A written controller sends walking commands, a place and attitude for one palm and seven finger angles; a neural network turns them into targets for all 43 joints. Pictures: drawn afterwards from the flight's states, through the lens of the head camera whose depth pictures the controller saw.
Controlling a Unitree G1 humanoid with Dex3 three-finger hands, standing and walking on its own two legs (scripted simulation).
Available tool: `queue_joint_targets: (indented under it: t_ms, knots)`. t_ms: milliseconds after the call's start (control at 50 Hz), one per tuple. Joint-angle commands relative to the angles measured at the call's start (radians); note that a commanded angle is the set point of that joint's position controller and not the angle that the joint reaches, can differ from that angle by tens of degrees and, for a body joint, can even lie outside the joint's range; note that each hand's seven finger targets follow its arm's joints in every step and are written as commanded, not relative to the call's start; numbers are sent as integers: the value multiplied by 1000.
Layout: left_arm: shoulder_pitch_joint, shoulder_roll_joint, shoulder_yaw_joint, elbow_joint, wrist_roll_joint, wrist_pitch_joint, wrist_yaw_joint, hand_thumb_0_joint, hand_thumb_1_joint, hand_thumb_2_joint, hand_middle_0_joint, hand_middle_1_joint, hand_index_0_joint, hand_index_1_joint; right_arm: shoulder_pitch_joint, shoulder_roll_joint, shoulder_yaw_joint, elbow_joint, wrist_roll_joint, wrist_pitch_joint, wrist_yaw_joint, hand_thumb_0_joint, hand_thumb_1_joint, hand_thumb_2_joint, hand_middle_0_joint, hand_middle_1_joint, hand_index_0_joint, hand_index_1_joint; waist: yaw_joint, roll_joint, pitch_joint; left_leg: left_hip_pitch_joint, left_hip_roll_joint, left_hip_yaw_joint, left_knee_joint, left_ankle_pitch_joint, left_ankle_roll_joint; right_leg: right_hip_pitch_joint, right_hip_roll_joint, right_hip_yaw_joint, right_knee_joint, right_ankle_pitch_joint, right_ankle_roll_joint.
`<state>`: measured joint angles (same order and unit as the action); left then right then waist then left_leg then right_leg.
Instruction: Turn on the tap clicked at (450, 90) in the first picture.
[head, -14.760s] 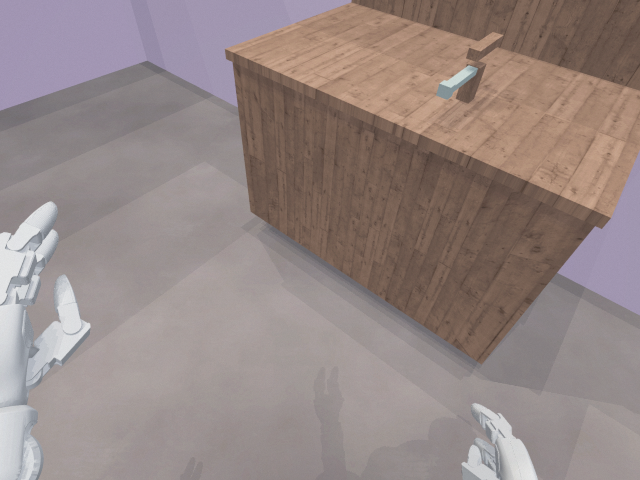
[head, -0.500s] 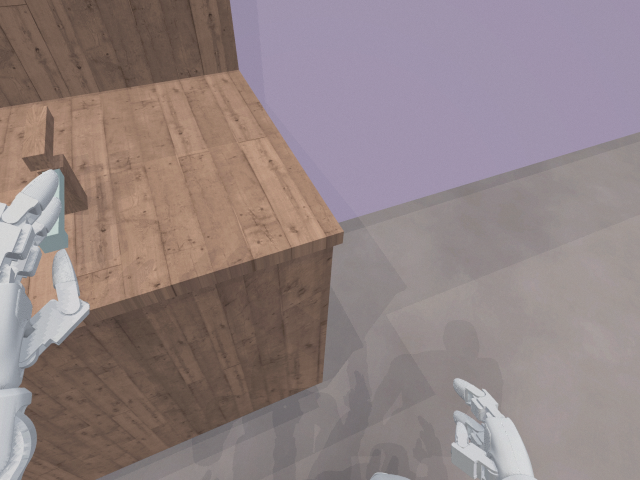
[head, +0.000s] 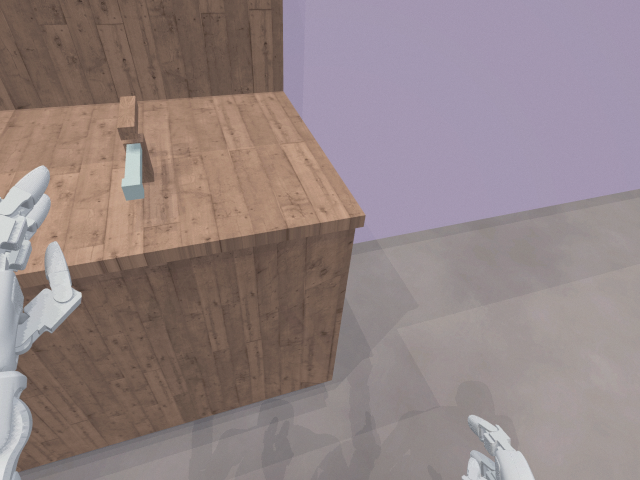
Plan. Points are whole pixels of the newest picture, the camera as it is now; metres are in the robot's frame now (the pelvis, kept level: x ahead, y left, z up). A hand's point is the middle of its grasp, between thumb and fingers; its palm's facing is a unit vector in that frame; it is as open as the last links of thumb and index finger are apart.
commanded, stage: come to a stop and stand still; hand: left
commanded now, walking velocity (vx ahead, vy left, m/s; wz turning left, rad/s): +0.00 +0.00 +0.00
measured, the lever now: (133, 188) +0.52 +0.35 +0.09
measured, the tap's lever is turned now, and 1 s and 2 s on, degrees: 0 0 0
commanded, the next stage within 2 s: look again from close up in 0.52 s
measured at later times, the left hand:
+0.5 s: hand out of the picture +0.17 +0.28 +0.19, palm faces +0.41 -0.82 -0.40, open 7.4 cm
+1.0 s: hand (62, 317) +0.21 +0.27 +0.17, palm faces +0.38 -0.84 -0.38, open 7.4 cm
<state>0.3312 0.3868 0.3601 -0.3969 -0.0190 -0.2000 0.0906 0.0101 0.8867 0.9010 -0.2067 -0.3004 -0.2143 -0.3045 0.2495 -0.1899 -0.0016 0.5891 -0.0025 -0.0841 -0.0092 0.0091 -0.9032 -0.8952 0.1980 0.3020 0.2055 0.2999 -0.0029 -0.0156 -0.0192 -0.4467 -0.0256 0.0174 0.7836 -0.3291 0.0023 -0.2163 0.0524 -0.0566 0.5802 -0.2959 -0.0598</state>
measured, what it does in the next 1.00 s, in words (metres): steps on the spot: left foot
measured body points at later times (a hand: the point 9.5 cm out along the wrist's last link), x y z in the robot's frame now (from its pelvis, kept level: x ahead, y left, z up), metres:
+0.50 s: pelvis -0.04 +0.03 +0.02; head -0.06 +0.03 +0.47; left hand +0.14 +0.32 +0.21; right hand +0.12 -0.18 -0.07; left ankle +0.00 +0.12 -0.72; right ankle +0.00 -0.07 -0.72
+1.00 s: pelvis +0.00 +0.02 +0.02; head +0.00 +0.02 +0.47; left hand +0.19 +0.31 +0.19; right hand +0.18 -0.20 -0.06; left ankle +0.00 +0.12 -0.72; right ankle +0.00 -0.07 -0.72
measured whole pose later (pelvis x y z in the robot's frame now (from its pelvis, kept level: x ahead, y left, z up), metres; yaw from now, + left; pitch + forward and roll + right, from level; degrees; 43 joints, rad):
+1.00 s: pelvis +0.00 +0.02 +0.02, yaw +0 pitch +0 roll -1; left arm 0.43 0.34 0.32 -0.35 -0.04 -0.18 0.10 0.01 0.89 0.90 -0.20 -0.30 -0.21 -0.30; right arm 0.20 -0.21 0.01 0.60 0.00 -0.10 -0.04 0.01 -0.90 -0.90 0.20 0.30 0.21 0.30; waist 0.02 0.03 -0.02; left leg -0.20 -0.03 -0.01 0.42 -0.22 0.03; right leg -0.17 0.07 0.02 0.37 -0.20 -0.04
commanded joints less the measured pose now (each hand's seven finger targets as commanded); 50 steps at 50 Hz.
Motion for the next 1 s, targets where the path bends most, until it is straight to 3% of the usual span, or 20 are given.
queue_joint_targets:
  t_ms: [0, 20, 40, 100, 120, 140, 160, 180, 200, 220, 280, 340, 420, 460, 520, 580, 640, 720, 820, 980]
  knots:
    - [-135, 109, 53, -175, -34, -46, -1, 0, 900, 900, -200, -300, -200, -300, -135, -129, -30, -152, 10, -81, -22, 0, -900, -900, 200, 300, 200, 300, 1, -166, 41, 23, 16, -91, 318, 44, -29, -282, -321, 417, -460, -351, -145]
    - [-165, 104, 44, -187, -39, -44, -8, 0, 900, 900, -200, -300, -200, -300, -152, -122, -25, -155, 13, -89, -24, 0, -900, -900, 200, 300, 200, 300, 3, -138, 64, 87, 56, -117, 214, 19, -21, -325, -311, 373, -441, -361, -127]
    - [-131, 100, 36, -150, -26, -44, 5, 0, 900, 900, -200, -300, -200, -300, -138, -111, -13, -136, 5, -96, -37, 0, -900, -900, 200, 300, 200, 300, 9, -80, 54, 131, 65, -78, 54, -2, -7, -285, -281, 308, -409, -309, -109]
    - [-187, 75, 0, -166, -10, -45, 26, 0, 900, 900, -200, -300, -200, -300, -92, -117, -10, -106, -3, -121, -46, 0, -900, -900, 200, 300, 200, 300, 15, 68, -37, 334, 1, -6, -374, 31, 15, -148, -164, 192, -254, -231, -28]
    - [-212, 74, -14, -192, -12, -48, 26, 0, 900, 900, -200, -300, -200, -300, -104, -130, -15, -114, -5, -138, -49, 0, -900, -900, 200, 300, 200, 300, 16, 148, -40, 400, 50, -55, -458, 66, 20, -162, -114, 166, -147, -160, 4]
    - [-242, 79, -12, -212, -5, -52, 34, 0, 900, 900, -200, -300, -200, -300, -103, -149, -20, -118, -5, -139, -44, 0, -900, -900, 200, 300, 200, 300, 25, 232, -70, 412, 170, -228, -495, 122, 61, -171, -56, 105, -22, -80, 40]
    - [-269, 102, -2, -234, 2, -49, 39, 0, 900, 900, -200, -300, -200, -300, -111, -142, -21, -141, 2, -131, -39, 0, -900, -900, 200, 300, 200, 300, 28, 204, -67, 351, 236, -309, -514, 179, 99, -145, -28, 82, 46, -44, 60]
    - [-220, 116, 23, -198, 1, -45, 34, 0, 900, 900, -200, -300, -200, -300, -118, -137, -25, -135, 4, -126, -35, 0, -900, -900, 200, 300, 200, 300, 30, 137, -83, 279, 228, -255, -541, 75, 100, -76, -27, 89, 53, -66, 63]
    - [-231, 138, 36, -269, -3, -42, 29, 0, 900, 900, -200, -300, -200, -300, -150, -122, -16, -143, -3, -122, -34, 0, -900, -900, 200, 300, 200, 300, 20, 231, -45, 182, 216, -315, -600, -54, 91, -26, -39, 95, 56, -69, 68]
    - [-232, 190, 93, -328, -2, -45, 29, 0, 900, 900, -200, -300, -200, -300, -168, -117, -15, -152, -8, -124, -30, 0, -900, -900, 200, 300, 200, 300, 24, 262, -23, 158, 216, -319, -647, -146, 72, -19, -26, 96, 97, -57, 68]
    - [-102, 151, 93, -291, 8, -49, 29, 0, 900, 900, -200, -300, -200, -300, -157, -117, -15, -162, -5, -114, -21, 0, -900, -900, 200, 300, 200, 300, 36, 157, -2, 24, 185, -230, -623, -248, 73, 141, -30, 76, -49, 24, 69]
    - [-23, 159, 119, -225, 2, -51, 27, 0, 900, 900, -200, -300, -200, -300, -152, -113, -16, -160, -8, -102, -13, 0, -900, -900, 200, 300, 200, 300, 30, 106, -16, 19, 113, -168, -584, -225, 18, 204, -37, 84, -209, -5, 44]
    - [3, 105, 76, -91, -7, -36, 15, 0, 900, 900, -200, -300, -200, -300, -133, -132, -26, -145, -6, -94, -26, 0, -900, -900, 200, 300, 200, 300, 23, -16, 26, 173, 38, -81, -394, -70, 5, -64, -106, 237, -391, -219, 6]
    - [-40, 94, 44, -109, -9, -33, 15, 0, 900, 900, -200, -300, -200, -300, -122, -130, -19, -131, -1, -88, -29, 0, -900, -900, 200, 300, 200, 300, 12, -25, -7, 264, 39, -87, -320, 16, 11, -139, -133, 252, -393, -195, -3]
    - [-118, 108, 36, -157, -13, -33, 19, 0, 900, 900, -200, -300, -200, -300, -129, -132, -17, -128, 4, -92, -39, 0, -900, -900, 200, 300, 200, 300, 8, 18, -50, 306, 53, -103, -407, 34, 9, -113, -88, 191, -328, -141, 30]
    - [-127, 107, 28, -184, -3, -34, 30, 0, 900, 900, -200, -300, -200, -300, -140, -138, -16, -137, 6, -92, -49, 0, -900, -900, 200, 300, 200, 300, 22, 106, -34, 209, 103, -194, -576, -216, 23, -37, -40, 142, -228, -128, 57]
    - [-174, 137, 49, -265, 12, -44, 41, 0, 900, 900, -200, -300, -200, -300, -153, -129, -12, -145, 3, -96, -55, 0, -900, -900, 200, 300, 200, 300, 31, 167, -12, 125, 142, -246, -658, -264, 37, 59, -18, 102, -117, 12, 66]
    - [-51, 168, 99, -247, 6, -50, 47, 0, 900, 900, -200, -300, -200, -300, -148, -124, -16, -151, -4, -102, -45, 0, -900, -900, 200, 300, 200, 300, 38, 113, -67, 172, 101, -148, -545, 16, 24, 135, -55, 115, -209, 119, 52]
    - [59, 104, 72, -129, -19, -50, 30, 0, 900, 900, -200, -300, -200, -300, -131, -134, -27, -136, 1, -93, -33, 0, -900, -900, 200, 300, 200, 300, 25, 28, -64, 239, 49, -89, -384, 247, 0, 54, -114, 210, -297, 213, 15]
    - [-14, 132, 65, -209, -36, -40, 28, 0, 900, 900, -200, -300, -200, -300, -143, -134, -21, -153, 12, -64, -46, 0, -900, -900, 200, 300, 200, 300, 24, 26, -153, 346, 65, -80, -386, 425, 11, 101, -89, 144, -230, 409, 45]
